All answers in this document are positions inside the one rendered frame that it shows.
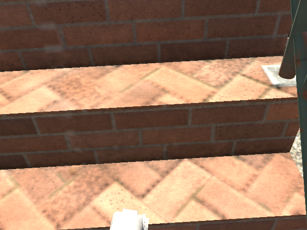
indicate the left robot thigh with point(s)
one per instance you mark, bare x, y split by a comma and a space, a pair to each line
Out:
129, 220

